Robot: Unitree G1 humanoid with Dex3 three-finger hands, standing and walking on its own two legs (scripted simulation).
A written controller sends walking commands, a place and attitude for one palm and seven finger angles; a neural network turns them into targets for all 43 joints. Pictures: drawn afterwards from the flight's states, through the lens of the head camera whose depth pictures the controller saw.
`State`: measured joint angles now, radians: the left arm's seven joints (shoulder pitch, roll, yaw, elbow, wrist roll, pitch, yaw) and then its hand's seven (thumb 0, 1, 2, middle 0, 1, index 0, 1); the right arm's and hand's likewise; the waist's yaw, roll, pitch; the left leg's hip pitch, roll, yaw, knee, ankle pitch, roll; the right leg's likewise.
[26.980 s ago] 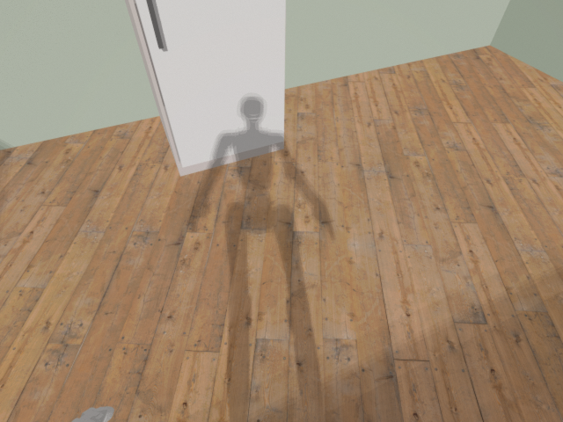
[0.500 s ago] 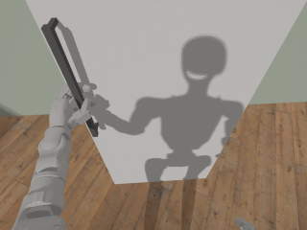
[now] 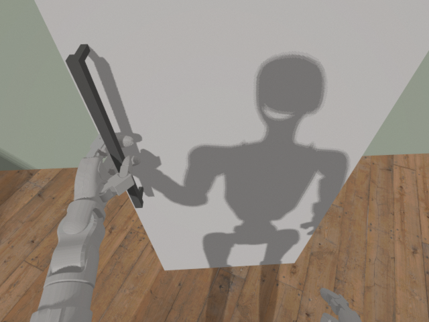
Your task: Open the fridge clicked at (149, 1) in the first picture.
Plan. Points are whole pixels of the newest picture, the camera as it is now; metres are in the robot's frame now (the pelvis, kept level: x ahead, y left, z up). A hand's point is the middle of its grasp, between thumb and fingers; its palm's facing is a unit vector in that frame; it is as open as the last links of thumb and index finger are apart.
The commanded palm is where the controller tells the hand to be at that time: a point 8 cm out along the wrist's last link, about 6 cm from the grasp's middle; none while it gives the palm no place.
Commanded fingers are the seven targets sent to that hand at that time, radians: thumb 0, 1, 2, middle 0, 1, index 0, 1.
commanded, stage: pull the door a little, standing still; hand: left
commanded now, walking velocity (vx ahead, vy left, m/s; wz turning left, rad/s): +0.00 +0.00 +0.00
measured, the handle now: (118, 146) +0.41 +0.20 +0.12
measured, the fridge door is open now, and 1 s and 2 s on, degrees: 0 12 45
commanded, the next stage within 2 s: walk backward, drawing the door open in 0.12 s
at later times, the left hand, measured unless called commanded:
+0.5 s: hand (126, 213) +0.27 +0.16 +0.10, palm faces +0.09 -0.97 -0.24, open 5.6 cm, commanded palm +0.24 +0.20 +0.10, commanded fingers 0.00 0.90 0.90 -0.45 -1.40 -0.45 -1.40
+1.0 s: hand (134, 219) +0.26 +0.15 +0.10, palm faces +0.37 -0.89 -0.26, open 5.8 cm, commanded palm +0.21 +0.18 +0.10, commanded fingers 0.00 0.90 0.90 -0.45 -1.40 -0.45 -1.40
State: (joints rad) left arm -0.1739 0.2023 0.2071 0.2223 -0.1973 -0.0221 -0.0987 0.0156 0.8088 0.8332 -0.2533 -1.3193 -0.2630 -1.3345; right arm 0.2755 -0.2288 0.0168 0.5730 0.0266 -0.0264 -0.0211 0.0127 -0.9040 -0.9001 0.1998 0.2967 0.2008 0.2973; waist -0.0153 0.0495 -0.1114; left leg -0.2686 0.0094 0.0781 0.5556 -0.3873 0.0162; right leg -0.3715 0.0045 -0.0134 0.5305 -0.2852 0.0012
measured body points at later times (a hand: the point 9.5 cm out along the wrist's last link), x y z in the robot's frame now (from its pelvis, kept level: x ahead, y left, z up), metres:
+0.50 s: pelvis +0.07 +0.02 +0.03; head +0.10 -0.02 +0.47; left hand +0.26 +0.21 +0.12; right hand +0.25 -0.21 -0.07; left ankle -0.06 +0.10 -0.68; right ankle +0.00 -0.10 -0.71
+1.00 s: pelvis +0.06 -0.06 +0.00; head +0.08 -0.08 +0.45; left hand +0.24 +0.19 +0.12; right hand +0.26 -0.23 -0.10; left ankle +0.06 +0.09 -0.67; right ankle +0.08 -0.11 -0.73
